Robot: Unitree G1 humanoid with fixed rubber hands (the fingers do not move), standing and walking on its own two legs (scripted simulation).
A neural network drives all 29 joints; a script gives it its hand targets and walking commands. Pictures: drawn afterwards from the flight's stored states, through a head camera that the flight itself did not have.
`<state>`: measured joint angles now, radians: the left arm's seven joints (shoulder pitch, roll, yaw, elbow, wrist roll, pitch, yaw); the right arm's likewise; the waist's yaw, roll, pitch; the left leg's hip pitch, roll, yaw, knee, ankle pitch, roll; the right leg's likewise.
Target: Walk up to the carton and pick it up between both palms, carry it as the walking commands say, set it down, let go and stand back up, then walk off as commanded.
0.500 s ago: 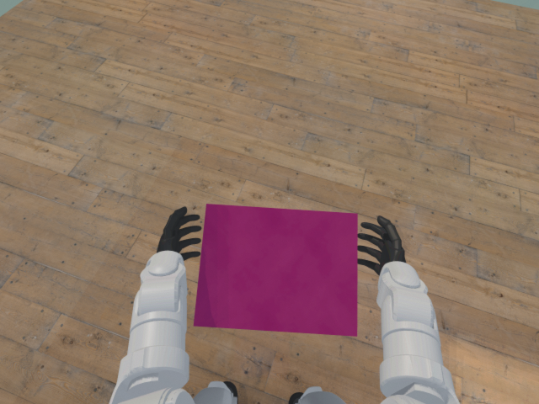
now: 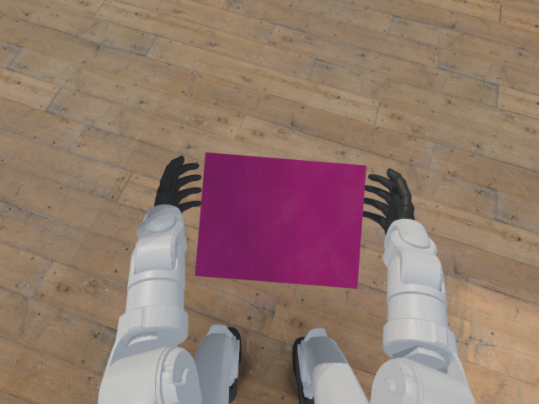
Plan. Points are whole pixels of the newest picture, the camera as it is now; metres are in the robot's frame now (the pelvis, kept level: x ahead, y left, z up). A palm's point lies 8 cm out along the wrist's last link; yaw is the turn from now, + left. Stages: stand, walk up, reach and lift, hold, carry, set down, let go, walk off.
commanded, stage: set down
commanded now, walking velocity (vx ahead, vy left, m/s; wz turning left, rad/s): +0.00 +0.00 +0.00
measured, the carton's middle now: (278, 218) +0.41 -0.02 -0.16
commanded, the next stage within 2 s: none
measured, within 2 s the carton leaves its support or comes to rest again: neither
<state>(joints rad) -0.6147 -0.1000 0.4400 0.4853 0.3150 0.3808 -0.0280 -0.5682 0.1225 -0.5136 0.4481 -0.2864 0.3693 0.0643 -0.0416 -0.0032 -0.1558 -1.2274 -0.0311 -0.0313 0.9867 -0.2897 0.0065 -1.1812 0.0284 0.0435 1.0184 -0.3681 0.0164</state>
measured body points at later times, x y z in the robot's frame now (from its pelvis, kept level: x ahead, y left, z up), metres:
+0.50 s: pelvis -0.02 +0.00 -0.08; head +0.20 +0.01 +0.32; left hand +0.43 +0.15 -0.15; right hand +0.41 -0.20 -0.14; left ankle +0.08 +0.11 -0.65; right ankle +0.05 -0.13 -0.65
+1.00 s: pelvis -0.04 -0.01 -0.15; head +0.23 +0.00 +0.21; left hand +0.46 +0.15 -0.24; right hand +0.43 -0.20 -0.23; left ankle +0.08 +0.11 -0.65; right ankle +0.05 -0.13 -0.65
